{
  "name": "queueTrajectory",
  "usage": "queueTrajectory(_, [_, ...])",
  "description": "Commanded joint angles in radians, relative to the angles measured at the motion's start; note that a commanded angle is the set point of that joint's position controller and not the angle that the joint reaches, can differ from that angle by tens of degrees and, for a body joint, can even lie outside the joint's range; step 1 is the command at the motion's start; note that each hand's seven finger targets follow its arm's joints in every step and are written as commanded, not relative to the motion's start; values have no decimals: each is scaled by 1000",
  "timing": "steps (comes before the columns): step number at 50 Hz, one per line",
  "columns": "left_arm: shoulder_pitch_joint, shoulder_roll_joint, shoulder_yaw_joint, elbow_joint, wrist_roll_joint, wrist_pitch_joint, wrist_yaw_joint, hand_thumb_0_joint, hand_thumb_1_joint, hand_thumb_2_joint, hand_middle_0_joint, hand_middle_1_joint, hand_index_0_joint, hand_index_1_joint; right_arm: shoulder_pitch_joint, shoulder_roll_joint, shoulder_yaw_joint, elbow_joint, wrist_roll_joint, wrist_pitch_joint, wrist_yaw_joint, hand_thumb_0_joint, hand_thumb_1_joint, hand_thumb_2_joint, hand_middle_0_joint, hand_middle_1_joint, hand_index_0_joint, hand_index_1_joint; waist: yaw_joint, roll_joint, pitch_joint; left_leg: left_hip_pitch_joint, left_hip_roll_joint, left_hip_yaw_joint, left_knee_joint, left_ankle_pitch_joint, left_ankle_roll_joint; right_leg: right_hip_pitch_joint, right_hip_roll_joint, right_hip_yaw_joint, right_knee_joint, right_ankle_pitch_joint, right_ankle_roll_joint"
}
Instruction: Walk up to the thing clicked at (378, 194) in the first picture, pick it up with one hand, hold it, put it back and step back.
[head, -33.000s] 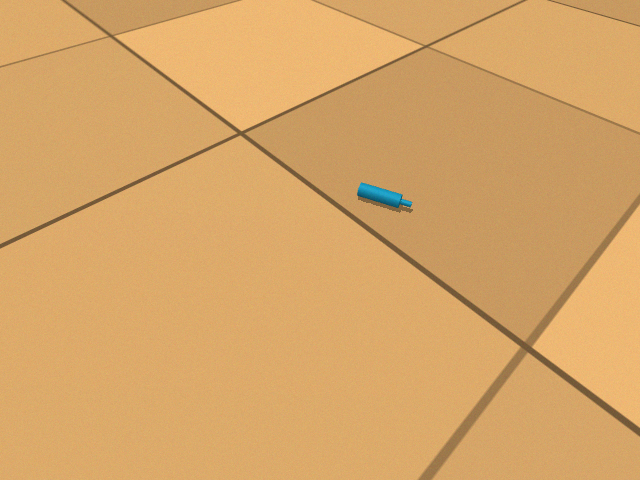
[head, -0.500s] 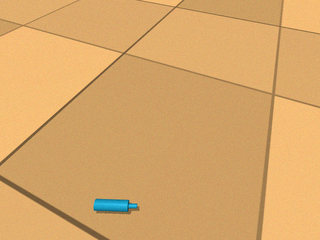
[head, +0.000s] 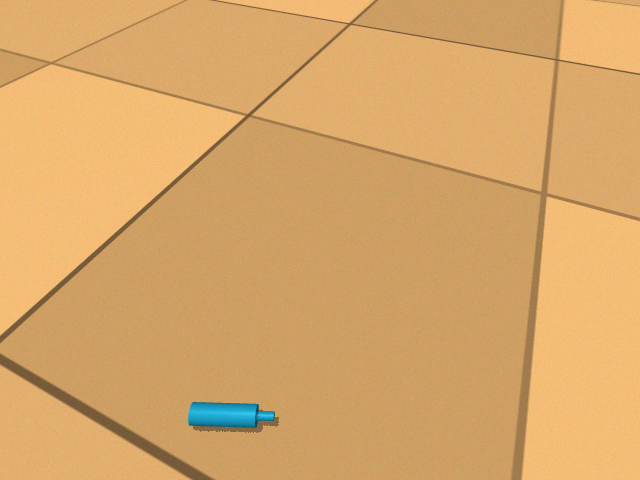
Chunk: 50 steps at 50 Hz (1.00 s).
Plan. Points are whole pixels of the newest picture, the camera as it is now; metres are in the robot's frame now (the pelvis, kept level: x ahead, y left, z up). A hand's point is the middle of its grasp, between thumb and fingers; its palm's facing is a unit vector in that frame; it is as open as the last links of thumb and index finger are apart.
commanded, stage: stand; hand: left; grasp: from above
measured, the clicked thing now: (232, 415) +0.43 +0.26 -0.75
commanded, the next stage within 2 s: step back in 1.48 s
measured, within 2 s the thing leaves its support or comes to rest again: neither
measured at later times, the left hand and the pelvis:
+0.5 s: hand out of the picture +0.08 +0.23 -0.16, palm faces +0.03 -0.94 -0.33, open 7.4 cm; pelvis +0.01 -0.01 +0.00, yaw +0 degrees
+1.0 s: hand out of the picture +0.10 +0.24 -0.16, palm faces +0.01 -0.94 -0.34, open 7.4 cm; pelvis +0.02 -0.01 +0.00, yaw +0 degrees
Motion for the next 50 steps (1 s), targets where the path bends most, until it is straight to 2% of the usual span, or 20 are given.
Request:
queueTrajectory(1, [-50, 193, 30, -55, 3, -27, 10, 0, 899, 900, -200, -300, -200, -300, -42, -184, -32, -53, 0, -22, -14, 0, -900, -900, 200, 300, 200, 300, -8, -12, -37, -9, 96, -94, -80, 41, 29, -24, -86, 85, -87, 52, -34])
queueTrajectory(5, [-47, 198, 30, -42, 0, -26, 8, 0, 899, 900, -200, -300, -200, -300, -39, -182, -27, -44, 2, -21, -13, 0, -900, -900, 200, 300, 200, 300, -9, -22, -29, -5, 96, -90, -83, 43, 27, -27, -83, 83, -92, 52, -33])
queueTrajectory(8, [-51, 195, 27, -38, -2, -25, 4, 0, 899, 900, -200, -300, -200, -300, -39, -192, -25, -40, 3, -21, -12, 0, -900, -900, 200, 300, 200, 300, -11, -6, -24, -15, 95, -88, -90, -2, 26, -32, -78, 83, -101, 24, -34])
queueTrajectory(10, [-59, 202, 29, -44, -2, -27, 5, 0, 899, 900, -200, -300, -200, -300, -42, -191, -24, -41, 3, -23, -13, 0, -900, -900, 200, 300, 200, 300, -10, -16, -38, 3, 101, -90, -86, 51, 27, -26, -85, 87, -97, 58, -38])
queueTrajectory(15, [-68, 203, 31, -41, -5, -29, 5, 0, 899, 900, -200, -300, -200, -300, -49, -196, -21, -40, 3, -25, -14, 0, -900, -900, 200, 300, 200, 300, -9, -14, -56, 7, 106, -82, -76, 109, 31, -3, -88, 84, -92, 112, -35])
queueTrajectory(17, [-66, 203, 31, -40, -6, -30, 5, 0, 899, 900, -200, -300, -200, -300, -51, -200, -22, -40, 5, -28, -15, 0, -900, -900, 200, 300, 200, 300, -10, -18, -74, 33, 111, -79, -65, 182, 30, 2, -89, 81, -85, 166, -35])
queueTrajectory(22, [-77, 201, 31, -45, -8, -32, 3, 0, 899, 900, -200, -300, -200, -300, -52, -206, -19, -37, 6, -30, -16, 0, -900, -900, 200, 300, 200, 300, -10, -13, -89, 37, 114, -71, -61, 226, 29, 28, -92, 80, -81, 225, -32])
queueTrajectory(24, [-86, 205, 32, -42, -9, -29, 3, 0, 899, 900, -200, -300, -200, -300, -55, -205, -17, -34, 5, -28, -16, 0, -900, -900, 200, 300, 200, 300, -10, -9, -80, 27, 113, -70, -70, 195, 27, 26, -90, 78, -86, 198, -32])
queueTrajectory(26, [-86, 205, 32, -40, -8, -27, 1, 0, 899, 900, -200, -300, -200, -300, -57, -208, -17, -33, 6, -26, -15, 0, -900, -900, 200, 300, 200, 300, -11, -6, -54, 11, 110, -77, -90, 120, 24, 5, -85, 78, -100, 113, -31])
queueTrajectory(28, [-89, 210, 32, -42, -6, -28, 0, 0, 899, 900, -200, -300, -200, -300, -61, -208, -17, -35, 6, -28, -14, 0, -900, -900, 200, 300, 200, 300, -12, -14, -55, 23, 115, -78, -87, 142, 22, -1, -87, 80, -99, 124, -35])
queueTrajectory(31, [-99, 215, 31, -44, -6, -29, 0, 0, 899, 900, -200, -300, -200, -300, -61, -210, -17, -34, 6, -26, -12, 0, -900, -900, 200, 300, 200, 300, -16, -14, -49, 4, 112, -80, -95, 95, 23, -5, -86, 79, -109, 84, -33])
queueTrajectory(33, [-100, 212, 31, -48, -6, -32, -1, 0, 899, 900, -200, -300, -200, -300, -77, -218, -19, -39, 7, -28, -12, 0, -900, -900, 200, 300, 200, 300, -11, -12, -72, 24, 118, -79, -80, 171, 28, 11, -91, 79, -98, 160, -35])
queueTrajectory(34, [-91, 212, 29, -44, -8, -32, -1, 0, 899, 900, -200, -300, -200, -300, -76, -213, -19, -38, 7, -28, -11, 0, -900, -900, 200, 300, 200, 300, -9, -22, -74, 32, 117, -79, -85, 171, 25, 5, -89, 75, -99, 148, -35])
queueTrajectory(36, [-103, 215, 30, -49, -10, -34, -2, 0, 899, 900, -200, -300, -200, -300, -63, -216, -16, -35, 8, -31, -11, 0, -900, -900, 200, 300, 200, 300, -18, -16, -87, 30, 115, -71, -77, 192, 24, 25, -94, 82, -97, 191, -34])
queueTrajectory(37, [-104, 221, 31, -50, -10, -34, -1, 0, 899, 900, -200, -300, -200, -300, -65, -217, -18, -38, 7, -30, -10, 0, -900, -900, 200, 300, 200, 300, -16, -17, -89, 27, 118, -76, -83, 187, 23, 26, -92, 75, -93, 174, -36])
queueTrajectory(41, [-100, 218, 28, -52, -10, -35, -2, 0, 899, 900, -200, -300, -200, -300, -75, -223, -20, -38, 7, -32, -12, 0, -900, -900, 200, 300, 200, 300, -13, -12, -104, 54, 122, -73, -74, 232, 22, 25, -95, 76, -91, 213, -37])
queueTrajectory(44, [-105, 223, 28, -51, -10, -33, -2, 0, 899, 900, -200, -300, -200, -300, -78, -221, -17, -34, 8, -29, -11, 0, -900, -900, 200, 300, 200, 300, -14, -11, -89, 40, 119, -71, -78, 198, 24, 19, -95, 78, -96, 191, -35])
queueTrajectory(49, [-96, 222, 25, -51, -11, -35, -4, 0, 900, 900, -200, -300, -200, -300, -73, -225, -15, -34, 10, -32, -9, 0, -900, -900, 200, 300, 200, 300, -15, -15, -98, 57, 124, -72, -79, 231, 23, 25, -95, 77, -93, 212, -37])
queueTrajectory(50, [-104, 226, 27, -50, -13, -34, -4, 0, 900, 900, -200, -300, -200, -300, -69, -218, -13, -32, 10, -30, -9, 0, -900, -900, 200, 300, 200, 300, -19, -22, -89, 44, 120, -71, -85, 213, 21, 22, -93, 74, -93, 194, -37])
